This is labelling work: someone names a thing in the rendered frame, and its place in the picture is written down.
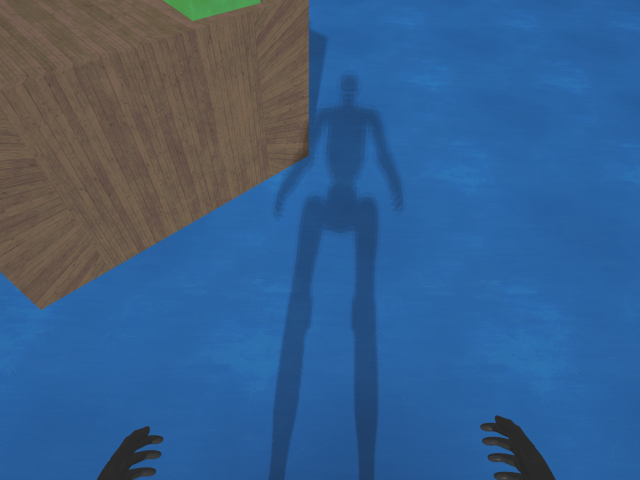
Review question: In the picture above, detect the carton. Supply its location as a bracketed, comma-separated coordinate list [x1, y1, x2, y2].
[163, 0, 261, 21]

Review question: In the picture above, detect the robot left hand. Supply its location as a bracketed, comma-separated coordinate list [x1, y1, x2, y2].
[97, 426, 163, 480]

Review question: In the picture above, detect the pedestal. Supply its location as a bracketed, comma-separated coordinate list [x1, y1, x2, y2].
[0, 0, 309, 310]

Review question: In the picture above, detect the robot right hand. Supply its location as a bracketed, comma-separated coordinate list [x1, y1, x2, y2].
[480, 415, 556, 480]

